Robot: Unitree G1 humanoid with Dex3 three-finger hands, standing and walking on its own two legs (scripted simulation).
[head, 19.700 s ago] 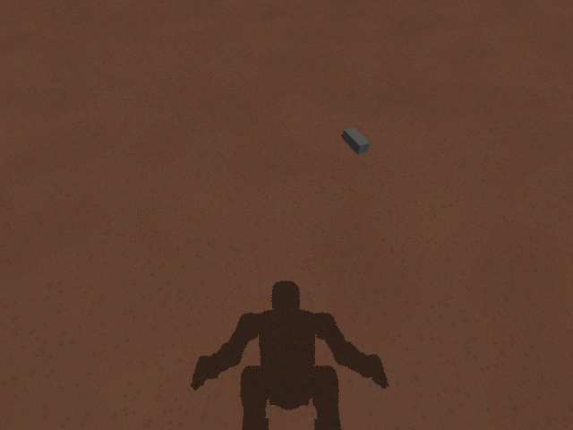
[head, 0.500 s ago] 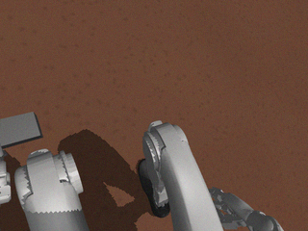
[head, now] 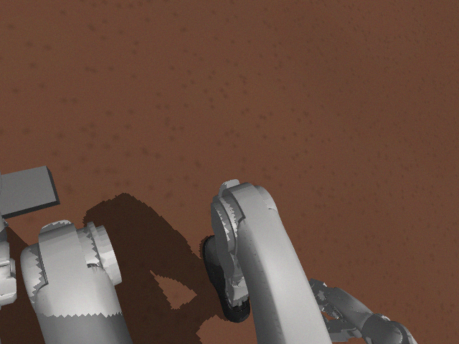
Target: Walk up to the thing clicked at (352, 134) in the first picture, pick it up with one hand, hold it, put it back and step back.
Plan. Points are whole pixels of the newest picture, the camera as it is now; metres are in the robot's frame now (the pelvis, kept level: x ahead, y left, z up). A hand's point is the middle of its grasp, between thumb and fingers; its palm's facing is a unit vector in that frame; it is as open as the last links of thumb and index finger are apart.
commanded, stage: close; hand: left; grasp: from above
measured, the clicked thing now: out of the picture +0.38 +0.29 -0.27
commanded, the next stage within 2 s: settle in 1.62 s
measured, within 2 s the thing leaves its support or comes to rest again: neither
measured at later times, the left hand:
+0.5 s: hand out of the picture +0.37 +0.29 -0.25, palm faces -0.37 -0.11 -0.92, open 11.2 cm
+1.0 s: hand out of the picture +0.37 +0.30 -0.25, palm faces -0.43 -0.17 -0.89, open 10.4 cm
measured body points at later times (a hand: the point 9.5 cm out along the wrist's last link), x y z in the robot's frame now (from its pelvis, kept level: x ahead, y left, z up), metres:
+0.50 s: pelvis +0.00 +0.00 +0.00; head +0.24 +0.13 +0.36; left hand +0.38 +0.29 -0.20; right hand +0.08 -0.25 -0.07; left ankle +0.06 +0.13 -0.27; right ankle +0.12 -0.14 -0.27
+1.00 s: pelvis +0.00 +0.00 -0.01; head +0.23 +0.12 +0.36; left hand +0.39 +0.31 -0.20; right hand +0.06 -0.25 -0.08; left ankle +0.06 +0.13 -0.27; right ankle +0.12 -0.14 -0.27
